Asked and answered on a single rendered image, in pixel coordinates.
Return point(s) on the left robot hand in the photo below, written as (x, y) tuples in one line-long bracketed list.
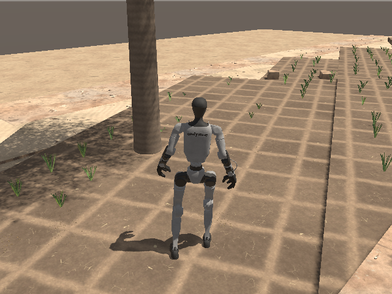
[(165, 168)]

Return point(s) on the right robot hand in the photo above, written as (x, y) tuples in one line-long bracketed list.
[(232, 180)]

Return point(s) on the robot left forearm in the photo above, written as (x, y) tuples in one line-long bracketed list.
[(164, 159)]

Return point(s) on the right robot shin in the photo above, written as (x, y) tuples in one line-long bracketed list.
[(208, 216)]

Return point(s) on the robot right forearm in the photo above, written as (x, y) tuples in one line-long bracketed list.
[(227, 165)]

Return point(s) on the humanoid robot torso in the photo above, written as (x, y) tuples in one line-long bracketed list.
[(197, 141)]

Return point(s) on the right robot upper arm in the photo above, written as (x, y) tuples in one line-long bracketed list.
[(216, 130)]

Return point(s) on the left robot upper arm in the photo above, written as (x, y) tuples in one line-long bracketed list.
[(178, 128)]

